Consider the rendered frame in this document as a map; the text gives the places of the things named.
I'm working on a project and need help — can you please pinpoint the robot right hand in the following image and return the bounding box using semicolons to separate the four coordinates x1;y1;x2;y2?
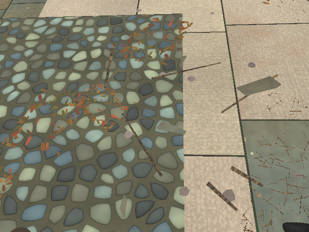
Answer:
282;222;309;232

